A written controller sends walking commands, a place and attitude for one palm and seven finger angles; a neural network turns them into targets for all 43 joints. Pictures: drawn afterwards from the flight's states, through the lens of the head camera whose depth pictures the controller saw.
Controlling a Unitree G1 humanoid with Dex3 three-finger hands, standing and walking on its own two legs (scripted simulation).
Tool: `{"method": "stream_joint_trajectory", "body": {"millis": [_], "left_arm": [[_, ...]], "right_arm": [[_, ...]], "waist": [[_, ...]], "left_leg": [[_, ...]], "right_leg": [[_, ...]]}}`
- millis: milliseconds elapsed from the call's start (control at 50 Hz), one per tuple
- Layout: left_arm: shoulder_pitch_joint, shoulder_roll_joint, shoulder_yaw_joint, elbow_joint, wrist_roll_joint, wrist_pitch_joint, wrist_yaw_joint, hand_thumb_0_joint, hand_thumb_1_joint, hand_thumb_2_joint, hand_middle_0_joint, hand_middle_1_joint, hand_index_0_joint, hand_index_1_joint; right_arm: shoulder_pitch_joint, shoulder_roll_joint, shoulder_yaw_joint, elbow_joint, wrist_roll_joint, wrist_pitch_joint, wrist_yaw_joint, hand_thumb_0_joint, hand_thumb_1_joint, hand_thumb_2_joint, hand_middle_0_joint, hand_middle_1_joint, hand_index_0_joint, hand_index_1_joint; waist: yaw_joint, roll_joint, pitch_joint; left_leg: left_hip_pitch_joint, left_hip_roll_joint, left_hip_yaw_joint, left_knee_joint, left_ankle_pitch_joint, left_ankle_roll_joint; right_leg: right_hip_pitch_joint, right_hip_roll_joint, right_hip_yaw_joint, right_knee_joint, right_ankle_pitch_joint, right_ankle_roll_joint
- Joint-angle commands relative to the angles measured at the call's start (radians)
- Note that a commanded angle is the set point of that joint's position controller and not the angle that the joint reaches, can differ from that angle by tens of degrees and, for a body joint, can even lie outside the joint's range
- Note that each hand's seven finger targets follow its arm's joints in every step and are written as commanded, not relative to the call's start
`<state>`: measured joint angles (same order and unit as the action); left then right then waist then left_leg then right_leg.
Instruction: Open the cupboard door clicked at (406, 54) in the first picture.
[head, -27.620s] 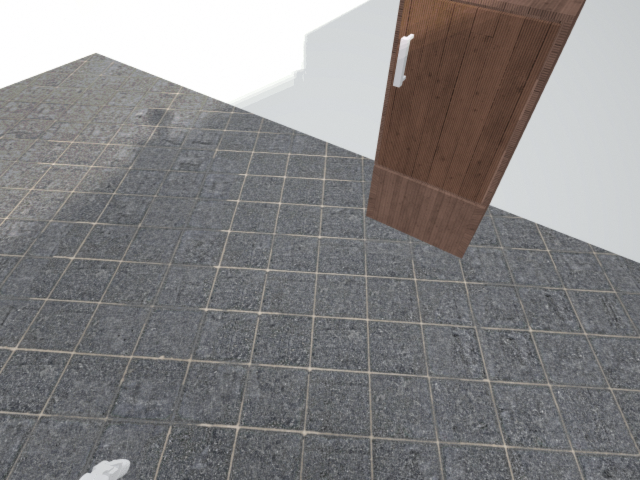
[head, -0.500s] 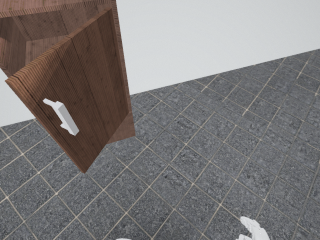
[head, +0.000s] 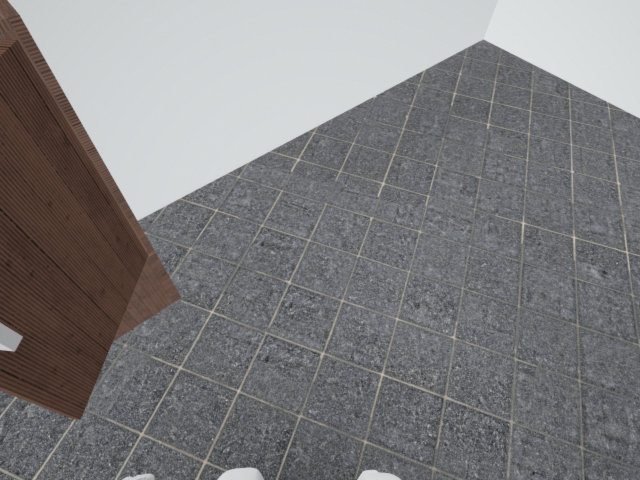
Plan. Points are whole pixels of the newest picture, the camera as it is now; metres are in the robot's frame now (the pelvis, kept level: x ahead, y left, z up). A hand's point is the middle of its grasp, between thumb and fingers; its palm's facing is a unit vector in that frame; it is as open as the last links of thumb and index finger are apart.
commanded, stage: walk to a spot facing it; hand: left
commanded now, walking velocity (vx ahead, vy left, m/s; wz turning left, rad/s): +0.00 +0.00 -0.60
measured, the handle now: out of the picture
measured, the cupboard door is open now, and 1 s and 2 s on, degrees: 44 44 44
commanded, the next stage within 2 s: turn to face it in 1.68 s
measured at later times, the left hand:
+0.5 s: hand (216, 470) +0.14 +0.15 -0.15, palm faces -0.25 -0.94 -0.25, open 7.4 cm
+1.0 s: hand (364, 314) +0.39 -0.06 -0.16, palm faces -0.62 -0.75 -0.22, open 7.4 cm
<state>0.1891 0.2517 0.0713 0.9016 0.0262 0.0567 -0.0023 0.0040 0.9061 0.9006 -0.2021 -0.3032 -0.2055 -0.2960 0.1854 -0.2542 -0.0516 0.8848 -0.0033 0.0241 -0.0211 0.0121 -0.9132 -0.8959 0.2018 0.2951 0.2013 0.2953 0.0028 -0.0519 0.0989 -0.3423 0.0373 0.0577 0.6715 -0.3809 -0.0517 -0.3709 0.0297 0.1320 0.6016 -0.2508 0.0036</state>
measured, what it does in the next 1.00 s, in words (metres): walks ahead, turning right: left foot, then right foot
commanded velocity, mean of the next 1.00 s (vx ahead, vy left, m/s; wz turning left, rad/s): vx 0.24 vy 0.00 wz -0.54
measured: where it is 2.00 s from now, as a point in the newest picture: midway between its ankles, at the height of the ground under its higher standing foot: (460, 378)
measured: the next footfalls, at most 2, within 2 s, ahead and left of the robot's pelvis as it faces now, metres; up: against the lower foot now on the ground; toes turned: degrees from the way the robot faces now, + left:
left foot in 0.02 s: +0.05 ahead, +0.15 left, +0.00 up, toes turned +2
right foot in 0.26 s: +0.05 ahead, -0.14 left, +0.00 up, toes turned -12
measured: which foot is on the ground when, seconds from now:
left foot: up 0.00-0.00, down 0.02-0.26, up 0.28-0.58, down 0.60-1.00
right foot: down 0.00-0.02, up 0.04-0.24, down 0.26-0.60, up 0.62-0.98, down 1.00-1.00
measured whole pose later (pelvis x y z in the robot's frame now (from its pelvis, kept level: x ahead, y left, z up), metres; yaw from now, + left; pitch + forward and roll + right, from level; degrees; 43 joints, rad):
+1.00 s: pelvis +0.15 -0.13 -0.02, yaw -35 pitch +1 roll +1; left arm 0.06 0.26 0.07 0.89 0.03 -0.01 -0.07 0.01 0.91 0.90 -0.20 -0.30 -0.20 -0.30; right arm 0.50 -0.19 -0.02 1.03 -0.03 -0.03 0.00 0.01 -0.91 -0.90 0.20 0.30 0.20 0.30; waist -0.05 -0.02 0.08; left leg -0.06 0.19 0.24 0.63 -0.48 -0.09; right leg -0.45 -0.04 -0.10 0.64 -0.23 -0.08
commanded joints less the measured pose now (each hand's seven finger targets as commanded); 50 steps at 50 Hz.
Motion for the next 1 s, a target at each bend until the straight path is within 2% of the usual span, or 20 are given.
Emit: {"method": "stream_joint_trajectory", "body": {"millis": [0,40,100,200,220,240,260,280,340,480,540,580,600,640,720,860,920,940,960,980], "left_arm": [[-0.052,0.091,0.019,-0.12,-0.021,-0.017,-0.009,0.0,0.9,0.9,-0.2,-0.3,-0.2,-0.3],[-0.051,0.11,0.03,-0.126,-0.01,-0.022,-0.023,0.0,0.9,0.9,-0.2,-0.3,-0.2,-0.3],[-0.066,0.072,0.022,-0.101,-0.007,-0.013,-0.037,0.0,0.9,0.9,-0.2,-0.3,-0.2,-0.3],[0.03,0.082,0.024,-0.069,-0.012,-0.033,-0.037,0.0,0.9,0.9,-0.2,-0.3,-0.2,-0.3],[0.091,0.166,0.04,-0.05,-0.003,-0.044,-0.026,0.0,0.9,0.9,-0.2,-0.3,-0.2,-0.3],[0.139,0.281,0.065,-0.039,0.004,-0.048,-0.006,0.0,0.9,0.9,-0.2,-0.3,-0.2,-0.3],[0.183,0.283,0.068,-0.03,-0.012,-0.047,0.007,0.0,0.9,0.9,-0.2,-0.3,-0.2,-0.3],[0.137,0.28,0.06,-0.043,-0.012,-0.042,0.005,0.0,0.9,0.9,-0.2,-0.3,-0.2,-0.3],[0.016,0.182,0.046,-0.073,-0.007,-0.046,0.011,0.0,0.9,0.9,-0.2,-0.3,-0.2,-0.3],[0.047,0.199,0.051,-0.055,0.003,-0.064,-0.005,0.0,0.9,0.9,-0.2,-0.3,-0.2,-0.3],[-0.017,0.154,0.044,-0.069,-0.005,-0.064,-0.014,0.0,0.9,0.9,-0.2,-0.3,-0.2,-0.3],[-0.071,0.049,0.023,-0.127,-0.017,-0.069,-0.03,0.0,0.9,0.9,-0.2,-0.3,-0.2,-0.3],[-0.151,0.088,0.031,-0.15,-0.004,-0.074,-0.039,0.0,0.9,0.9,-0.2,-0.3,-0.2,-0.3],[-0.107,0.072,0.046,-0.116,0.01,-0.081,-0.061,0.0,0.9,0.9,-0.2,-0.3,-0.2,-0.3],[-0.079,0.01,0.021,-0.083,0.009,-0.061,-0.08,0.0,0.9,0.9,-0.2,-0.3,-0.2,-0.3],[-0.2,0.012,0.0,-0.101,0.0,-0.058,-0.079,0.0,0.9,0.9,-0.2,-0.3,-0.2,-0.3],[-0.039,0.05,0.016,-0.043,0.001,-0.066,-0.069,0.0,0.9,0.9,-0.2,-0.3,-0.2,-0.3],[0.146,0.105,0.033,0.017,0.005,-0.08,-0.059,0.0,0.9,0.9,-0.2,-0.3,-0.2,-0.3],[0.32,0.245,0.07,0.058,0.011,-0.091,-0.036,0.0,0.9,0.9,-0.2,-0.3,-0.2,-0.3],[0.345,0.288,0.076,0.073,-0.018,-0.09,-0.02,0.0,0.9,0.9,-0.2,-0.3,-0.2,-0.3]], "right_arm": [[0.168,-0.236,-0.047,-0.029,-0.029,-0.042,-0.025,0.0,-0.9,-0.9,0.2,0.3,0.2,0.3],[0.1,-0.221,-0.036,-0.064,-0.037,-0.041,-0.024,0.0,-0.9,-0.9,0.2,0.3,0.2,0.3],[0.053,-0.171,-0.026,-0.056,-0.041,-0.04,-0.022,0.0,-0.9,-0.9,0.2,0.3,0.2,0.3],[0.085,-0.192,-0.043,-0.046,-0.025,-0.024,-0.014,0.0,-0.9,-0.9,0.2,0.3,0.2,0.3],[0.078,-0.149,-0.041,-0.064,-0.011,-0.02,-0.009,0.0,-0.9,-0.9,0.2,0.3,0.2,0.3],[0.019,-0.065,-0.02,-0.114,-0.004,-0.021,-0.004,0.0,-0.9,-0.9,0.2,0.3,0.2,0.3],[-0.002,-0.098,-0.02,-0.119,-0.005,-0.009,-0.013,0.0,-0.9,-0.9,0.2,0.3,0.2,0.3],[0.016,-0.082,-0.017,-0.116,0.001,-0.008,-0.006,0.0,-0.9,-0.9,0.2,0.3,0.2,0.3],[-0.03,-0.091,-0.028,-0.09,-0.015,-0.005,0.008,0.0,-0.9,-0.9,0.2,0.3,0.2,0.3],[-0.022,-0.046,-0.028,-0.091,-0.013,-0.032,0.029,0.0,-0.9,-0.9,0.2,0.3,0.2,0.3],[0.124,-0.077,-0.033,-0.039,-0.013,-0.056,0.01,0.0,-0.9,-0.9,0.2,0.3,0.2,0.3],[0.313,-0.243,-0.068,-0.006,-0.041,-0.072,-0.013,0.0,-0.9,-0.9,0.2,0.3,0.2,0.3],[0.306,-0.246,-0.062,-0.004,-0.035,-0.072,-0.018,0.0,-0.9,-0.9,0.2,0.3,0.2,0.3],[0.204,-0.175,-0.041,-0.031,-0.042,-0.086,-0.007,0.0,-0.9,-0.9,0.2,0.3,0.2,0.3],[0.208,-0.092,-0.007,0.001,-0.032,-0.106,-0.011,0.0,-0.9,-0.9,0.2,0.3,0.2,0.3],[0.289,-0.114,-0.01,0.057,-0.043,-0.097,-0.001,0.0,-0.9,-0.9,0.2,0.3,0.2,0.3],[0.253,-0.142,-0.012,0.063,-0.037,-0.089,-0.001,0.0,-0.9,-0.9,0.2,0.3,0.2,0.3],[0.222,-0.128,-0.006,0.056,-0.026,-0.091,0.005,0.0,-0.9,-0.9,0.2,0.3,0.2,0.3],[0.209,-0.051,0.009,0.019,-0.003,-0.094,0.018,0.0,-0.9,-0.9,0.2,0.3,0.2,0.3],[0.134,-0.053,0.006,-0.018,0.004,-0.095,0.012,0.0,-0.9,-0.9,0.2,0.3,0.2,0.3]], "waist": [[-0.061,0.398,-0.153],[-0.022,0.164,-0.131],[-0.004,0.297,-0.09],[0.019,0.231,-0.171],[0.043,0.031,-0.19],[0.081,-0.286,-0.166],[0.107,-0.216,-0.19],[0.074,-0.193,-0.145],[0.03,-0.156,-0.101],[0.026,-0.115,-0.099],[-0.059,-0.037,-0.11],[-0.15,0.419,-0.131],[-0.143,0.268,-0.043],[-0.068,0.115,-0.022],[-0.029,0.241,-0.043],[-0.059,0.236,-0.021],[0.04,0.179,-0.091],[0.126,0.081,-0.18],[0.196,-0.211,-0.316],[0.187,-0.255,-0.332]], "left_leg": [[0.284,0.434,-0.479,-0.458,0.142,0.184],[0.137,0.434,-0.382,-0.404,0.278,0.257],[0.133,0.292,-0.1,-0.306,0.555,0.168],[0.125,0.235,0.038,-0.087,0.449,0.07],[-0.024,0.165,0.092,0.079,0.247,0.014],[-0.259,0.023,0.115,0.317,-0.255,-0.031],[-0.268,0.046,-0.033,0.437,-0.277,-0.015],[-0.278,0.07,-0.044,0.461,-0.25,-0.01],[-0.237,0.06,-0.049,0.432,-0.083,-0.021],[-0.035,-0.019,-0.003,0.059,-0.052,-0.002],[0.329,-0.013,-0.006,-0.234,0.042,0.015],[0.504,0.453,-0.583,-0.513,-0.395,0.165],[0.369,0.517,-0.615,-0.571,-0.402,0.226],[0.251,0.402,-0.422,-0.54,-0.23,0.202],[0.305,0.253,-0.051,-0.459,0.236,0.123],[0.273,0.294,0.089,-0.415,0.386,0.132],[0.204,0.283,0.152,-0.178,0.606,0.104],[0.062,0.225,0.196,0.06,0.606,0.066],[-0.255,0.076,0.235,0.441,0.072,0.018],[-0.382,0.028,0.063,0.672,-0.236,0.02]], "right_leg": [[-0.264,0.036,-0.088,0.31,-0.342,0.02],[-0.182,-0.037,-0.071,0.486,-0.307,0.026],[-0.125,-0.045,-0.156,0.378,-0.26,0.032],[0.172,-0.003,-0.233,-0.09,0.028,-0.002],[0.325,-0.136,-0.038,-0.208,0.228,-0.051],[0.389,-0.395,0.35,-0.274,0.544,-0.168],[0.383,-0.432,0.346,-0.249,0.61,-0.238],[0.289,-0.412,0.312,-0.281,0.282,-0.264],[0.182,-0.262,0.245,-0.304,0.062,-0.206],[0.085,-0.207,0.295,-0.353,-0.312,-0.209],[-0.159,-0.113,0.232,-0.22,-0.343,-0.132],[-0.476,0.065,-0.084,0.312,-0.378,-0.021],[-0.487,-0.04,-0.039,0.436,-0.296,-0.021],[-0.426,-0.076,-0.074,0.554,-0.15,-0.017],[-0.401,-0.093,-0.154,0.506,0.018,0.005],[-0.174,-0.072,-0.26,0.133,0.003,-0.027],[0.142,-0.018,-0.292,0.023,-0.006,-0.075],[0.436,-0.018,-0.251,-0.021,-0.005,-0.11],[0.708,-0.324,0.222,-0.149,-0.097,-0.217],[0.677,-0.454,0.489,-0.31,0.013,-0.267]]}}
